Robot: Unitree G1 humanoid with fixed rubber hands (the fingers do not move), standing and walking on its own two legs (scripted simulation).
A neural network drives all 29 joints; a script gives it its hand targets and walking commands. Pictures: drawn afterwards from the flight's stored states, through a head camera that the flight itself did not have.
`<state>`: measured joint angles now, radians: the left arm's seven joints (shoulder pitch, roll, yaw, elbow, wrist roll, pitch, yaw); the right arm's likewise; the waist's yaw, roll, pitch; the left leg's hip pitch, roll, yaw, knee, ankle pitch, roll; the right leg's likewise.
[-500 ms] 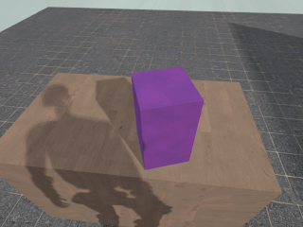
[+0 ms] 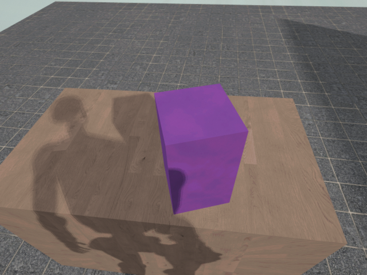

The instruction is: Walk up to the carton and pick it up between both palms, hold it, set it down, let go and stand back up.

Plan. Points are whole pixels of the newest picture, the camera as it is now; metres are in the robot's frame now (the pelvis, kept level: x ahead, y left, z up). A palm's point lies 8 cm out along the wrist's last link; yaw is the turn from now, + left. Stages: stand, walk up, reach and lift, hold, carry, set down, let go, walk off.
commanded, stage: stand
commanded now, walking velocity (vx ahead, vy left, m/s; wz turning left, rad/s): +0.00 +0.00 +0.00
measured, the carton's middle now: (195, 153) +0.42 -0.01 +0.03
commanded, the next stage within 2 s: none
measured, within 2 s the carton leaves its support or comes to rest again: neither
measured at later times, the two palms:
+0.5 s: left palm out of the picture +0.00 +0.23 -0.14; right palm out of the picture +0.00 -0.23 -0.14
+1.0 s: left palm out of the picture -0.02 +0.23 -0.14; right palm out of the picture -0.02 -0.22 -0.14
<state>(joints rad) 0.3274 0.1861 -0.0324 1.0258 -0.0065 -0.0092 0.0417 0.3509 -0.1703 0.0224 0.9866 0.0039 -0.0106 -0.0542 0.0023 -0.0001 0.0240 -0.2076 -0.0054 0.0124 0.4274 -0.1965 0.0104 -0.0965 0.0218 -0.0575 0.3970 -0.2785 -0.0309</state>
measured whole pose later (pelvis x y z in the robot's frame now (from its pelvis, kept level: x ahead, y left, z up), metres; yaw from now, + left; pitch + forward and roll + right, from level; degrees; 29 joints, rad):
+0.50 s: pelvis +0.01 +0.00 +0.00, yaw -1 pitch -1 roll +0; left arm 0.34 0.18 -0.03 1.05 -0.01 -0.01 0.04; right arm 0.32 -0.17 0.03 1.06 0.00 -0.01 -0.06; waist 0.00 0.00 0.02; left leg -0.19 0.00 0.02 0.42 -0.20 0.01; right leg -0.08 0.03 -0.05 0.37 -0.27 -0.03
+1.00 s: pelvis +0.00 +0.01 +0.00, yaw +0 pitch -1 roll +0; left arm 0.35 0.17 -0.03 1.07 -0.01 -0.01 0.05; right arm 0.33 -0.16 0.03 1.08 0.01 -0.01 -0.06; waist 0.00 0.00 0.03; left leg -0.19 -0.01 0.02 0.39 -0.18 0.02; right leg -0.08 0.02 -0.05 0.37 -0.26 -0.02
